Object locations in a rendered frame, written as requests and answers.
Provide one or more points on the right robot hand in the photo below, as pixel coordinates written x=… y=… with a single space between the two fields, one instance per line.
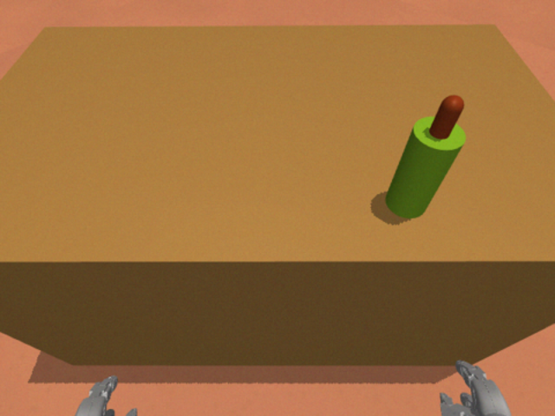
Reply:
x=486 y=397

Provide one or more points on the left robot hand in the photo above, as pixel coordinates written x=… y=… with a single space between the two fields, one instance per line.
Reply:
x=99 y=395

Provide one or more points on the bottle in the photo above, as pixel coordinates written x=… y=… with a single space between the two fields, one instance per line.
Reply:
x=432 y=147

